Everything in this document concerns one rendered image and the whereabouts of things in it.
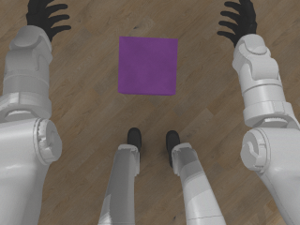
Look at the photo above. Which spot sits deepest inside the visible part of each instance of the left robot shin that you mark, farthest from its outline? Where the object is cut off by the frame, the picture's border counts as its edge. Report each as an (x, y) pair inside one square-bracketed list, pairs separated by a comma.
[(125, 146)]

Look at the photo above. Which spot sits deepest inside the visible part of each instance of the right robot forearm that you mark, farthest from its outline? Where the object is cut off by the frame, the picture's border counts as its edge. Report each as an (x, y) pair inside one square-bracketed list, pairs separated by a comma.
[(261, 86)]

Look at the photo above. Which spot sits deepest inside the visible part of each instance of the robot right hand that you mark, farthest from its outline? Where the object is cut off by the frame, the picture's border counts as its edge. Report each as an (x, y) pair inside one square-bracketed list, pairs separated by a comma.
[(246, 20)]

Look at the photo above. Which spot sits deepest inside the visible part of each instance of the robot right foot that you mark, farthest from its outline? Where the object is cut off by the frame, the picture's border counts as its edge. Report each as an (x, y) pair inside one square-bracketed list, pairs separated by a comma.
[(172, 139)]

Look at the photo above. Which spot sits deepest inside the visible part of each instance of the left robot forearm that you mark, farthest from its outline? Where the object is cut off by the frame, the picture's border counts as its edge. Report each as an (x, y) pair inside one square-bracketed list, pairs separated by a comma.
[(26, 79)]

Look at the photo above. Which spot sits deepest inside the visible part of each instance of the right robot upper arm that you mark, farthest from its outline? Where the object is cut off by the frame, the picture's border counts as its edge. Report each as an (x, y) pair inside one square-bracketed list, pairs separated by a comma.
[(273, 153)]

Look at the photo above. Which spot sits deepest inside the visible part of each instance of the left robot upper arm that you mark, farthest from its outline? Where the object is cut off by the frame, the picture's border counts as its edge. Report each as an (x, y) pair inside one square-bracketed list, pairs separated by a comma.
[(27, 148)]

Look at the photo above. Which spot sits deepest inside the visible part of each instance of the carton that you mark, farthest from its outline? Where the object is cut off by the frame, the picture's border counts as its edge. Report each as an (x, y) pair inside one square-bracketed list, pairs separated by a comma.
[(147, 66)]

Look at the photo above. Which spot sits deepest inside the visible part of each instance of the robot left hand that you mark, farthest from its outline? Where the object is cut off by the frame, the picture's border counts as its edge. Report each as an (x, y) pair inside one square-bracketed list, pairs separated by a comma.
[(38, 15)]

